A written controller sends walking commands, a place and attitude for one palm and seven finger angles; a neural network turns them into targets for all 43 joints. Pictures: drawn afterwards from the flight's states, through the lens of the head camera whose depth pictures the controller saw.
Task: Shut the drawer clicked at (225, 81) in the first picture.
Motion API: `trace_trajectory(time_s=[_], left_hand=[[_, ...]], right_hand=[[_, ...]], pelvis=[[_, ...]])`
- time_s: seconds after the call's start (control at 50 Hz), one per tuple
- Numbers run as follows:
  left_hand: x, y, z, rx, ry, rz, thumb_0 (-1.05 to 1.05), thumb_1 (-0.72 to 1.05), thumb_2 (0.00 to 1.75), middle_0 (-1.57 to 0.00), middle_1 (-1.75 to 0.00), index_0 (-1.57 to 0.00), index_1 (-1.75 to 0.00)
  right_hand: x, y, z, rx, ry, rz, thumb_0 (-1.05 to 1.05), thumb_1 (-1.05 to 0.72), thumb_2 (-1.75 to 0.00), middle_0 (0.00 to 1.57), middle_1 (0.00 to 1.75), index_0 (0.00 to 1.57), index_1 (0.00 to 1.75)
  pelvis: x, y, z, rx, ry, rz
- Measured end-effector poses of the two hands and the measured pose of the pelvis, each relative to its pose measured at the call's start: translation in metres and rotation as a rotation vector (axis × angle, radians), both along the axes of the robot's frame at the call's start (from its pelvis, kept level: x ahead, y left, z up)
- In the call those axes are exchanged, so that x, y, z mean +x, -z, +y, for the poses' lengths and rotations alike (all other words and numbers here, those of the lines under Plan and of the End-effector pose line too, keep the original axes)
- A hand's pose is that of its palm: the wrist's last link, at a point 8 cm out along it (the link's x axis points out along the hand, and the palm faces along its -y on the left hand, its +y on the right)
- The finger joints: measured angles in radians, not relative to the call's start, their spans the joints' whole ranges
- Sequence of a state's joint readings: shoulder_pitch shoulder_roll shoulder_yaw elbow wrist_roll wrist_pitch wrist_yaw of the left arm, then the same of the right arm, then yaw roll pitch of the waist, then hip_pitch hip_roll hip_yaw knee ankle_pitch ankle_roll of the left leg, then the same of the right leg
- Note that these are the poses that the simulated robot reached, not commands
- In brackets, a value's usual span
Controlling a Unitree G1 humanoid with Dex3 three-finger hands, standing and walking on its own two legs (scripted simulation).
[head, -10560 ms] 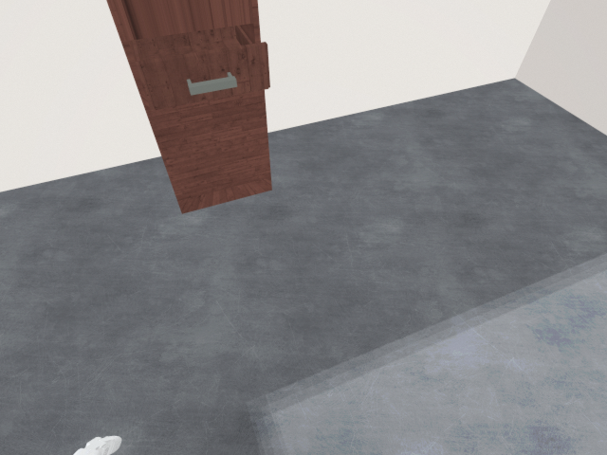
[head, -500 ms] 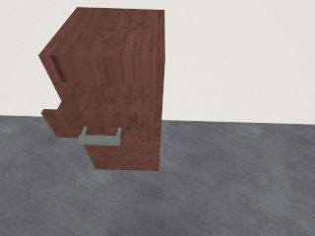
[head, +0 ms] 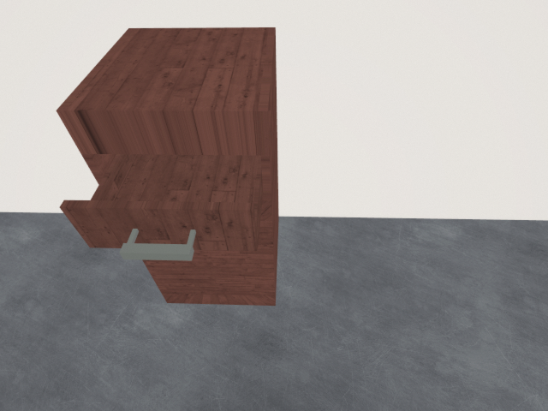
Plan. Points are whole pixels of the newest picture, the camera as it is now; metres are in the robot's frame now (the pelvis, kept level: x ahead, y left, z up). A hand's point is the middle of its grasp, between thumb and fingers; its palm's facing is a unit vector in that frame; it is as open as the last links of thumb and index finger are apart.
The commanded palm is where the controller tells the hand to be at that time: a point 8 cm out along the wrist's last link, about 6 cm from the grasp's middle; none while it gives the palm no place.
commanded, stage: come to a stop and stand still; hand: left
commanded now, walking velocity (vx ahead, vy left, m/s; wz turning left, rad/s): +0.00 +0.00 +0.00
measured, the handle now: (160, 242) +0.44 +0.26 -0.08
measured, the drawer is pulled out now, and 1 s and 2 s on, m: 0.16 0.16 0.16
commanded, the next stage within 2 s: look again from close up in 0.36 s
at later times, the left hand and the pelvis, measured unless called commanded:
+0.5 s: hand out of the picture +0.01 +0.16 -0.17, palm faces +0.02 -0.98 -0.18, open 7.3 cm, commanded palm none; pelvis +0.02 -0.01 +0.00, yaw +0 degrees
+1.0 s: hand out of the picture +0.01 +0.17 -0.17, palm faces +0.02 -0.98 -0.17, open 7.3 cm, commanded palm none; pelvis +0.02 +0.01 +0.00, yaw +0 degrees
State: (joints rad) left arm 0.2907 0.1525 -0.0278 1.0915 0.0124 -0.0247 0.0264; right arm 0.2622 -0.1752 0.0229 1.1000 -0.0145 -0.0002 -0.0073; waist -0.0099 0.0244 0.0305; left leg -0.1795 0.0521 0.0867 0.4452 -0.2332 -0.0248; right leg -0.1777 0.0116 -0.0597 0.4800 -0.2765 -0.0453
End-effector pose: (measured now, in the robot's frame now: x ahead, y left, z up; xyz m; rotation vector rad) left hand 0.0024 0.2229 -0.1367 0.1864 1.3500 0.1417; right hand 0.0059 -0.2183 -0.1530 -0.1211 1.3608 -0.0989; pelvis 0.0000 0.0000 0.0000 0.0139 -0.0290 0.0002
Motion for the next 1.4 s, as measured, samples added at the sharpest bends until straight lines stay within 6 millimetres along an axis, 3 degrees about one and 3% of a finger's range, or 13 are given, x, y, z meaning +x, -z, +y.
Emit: trace_trajectory(time_s=[0.28, 1.1, 1.14, 1.2, 1.26, 1.3, 1.34, 1.4], left_hand=[[-0.006, 0.006, -0.02, -0.041, -0.029, 0.046, 0.0, 0.91, 0.9, -0.2, -0.3, -0.2, -0.3], [0.004, 0.008, -0.006, -0.039, -0.034, 0.057, 0.0, 0.91, 0.9, -0.2, -0.3, -0.2, -0.3], [0.021, -0.007, 0.009, -0.002, -0.09, -0.048, 0.03, 0.95, 0.9, -0.2, -0.3, -0.21, -0.3], [0.073, -0.055, 0.029, 0.067, -0.103, -0.411, 0.06, 0.98, 0.9, -0.22, -0.32, -0.22, -0.31], [0.132, -0.1, 0.03, 0.048, -0.053, -0.779, 0.05, 0.97, 0.9, -0.24, -0.35, -0.25, -0.35], [0.163, -0.12, 0.022, -0.013, -0.004, -1.005, 0.04, 0.96, 0.9, -0.27, -0.38, -0.27, -0.38], [0.18, -0.13, 0.009, -0.111, 0.047, -1.198, 0.03, 0.95, 0.9, -0.29, -0.41, -0.3, -0.41], [0.18, -0.124, -0.007, -0.229, 0.154, -1.374, 0.02, 0.93, 0.9, -0.35, -0.47, -0.35, -0.47]], right_hand=[[0.004, -0.004, -0.004, -0.014, 0.003, 0.042, 0.0, -0.91, -0.9, 0.19, 0.3, 0.2, 0.3], [0.003, -0.005, 0.017, -0.011, 0.022, 0.075, 0.01, -0.91, -0.9, 0.2, 0.3, 0.2, 0.3], [0.011, -0.008, 0.01, -0.043, 0.022, -0.013, 0.02, -0.92, -0.9, 0.2, 0.3, 0.2, 0.3], [0.041, -0.017, -0.004, -0.087, 0.028, -0.237, 0.02, -0.93, -0.9, 0.2, 0.3, 0.2, 0.3], [0.081, -0.026, -0.017, -0.124, -0.019, -0.446, 0.02, -0.92, -0.9, 0.2, 0.3, 0.2, 0.3], [0.109, -0.035, -0.024, -0.144, -0.05, -0.578, 0.02, -0.92, -0.9, 0.2, 0.3, 0.2, 0.3], [0.136, -0.045, -0.028, -0.158, -0.082, -0.696, 0.02, -0.91, -0.9, 0.2, 0.3, 0.2, 0.3], [0.171, -0.057, -0.028, -0.169, -0.141, -0.837, 0.02, -0.91, -0.9, 0.2, 0.3, 0.2, 0.3]], pelvis=[[0.013, -0.002, -0.008, -0.004, -0.002, 0.004], [0.024, -0.002, 0.007, -0.009, 0.005, 0.02], [0.022, 0.0, 0.009, -0.01, 0.009, 0.02], [0.018, 0.004, 0.013, -0.005, -0.018, 0.031], [0.008, 0.011, 0.016, -0.007, -0.048, 0.073], [0.0, 0.02, 0.017, -0.004, -0.047, 0.119], [-0.007, 0.032, 0.016, 0.001, -0.036, 0.163], [-0.016, 0.054, 0.013, 0.004, -0.025, 0.208]])
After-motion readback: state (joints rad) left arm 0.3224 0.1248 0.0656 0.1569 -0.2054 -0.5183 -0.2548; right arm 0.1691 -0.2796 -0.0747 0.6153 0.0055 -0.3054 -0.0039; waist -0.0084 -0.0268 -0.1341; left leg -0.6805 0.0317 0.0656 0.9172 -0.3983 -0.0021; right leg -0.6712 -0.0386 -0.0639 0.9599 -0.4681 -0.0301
